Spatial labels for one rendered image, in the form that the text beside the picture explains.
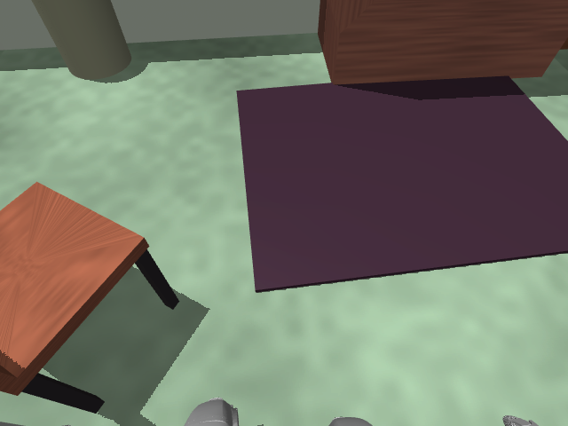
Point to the chair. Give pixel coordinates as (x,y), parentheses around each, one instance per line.
(58,260)

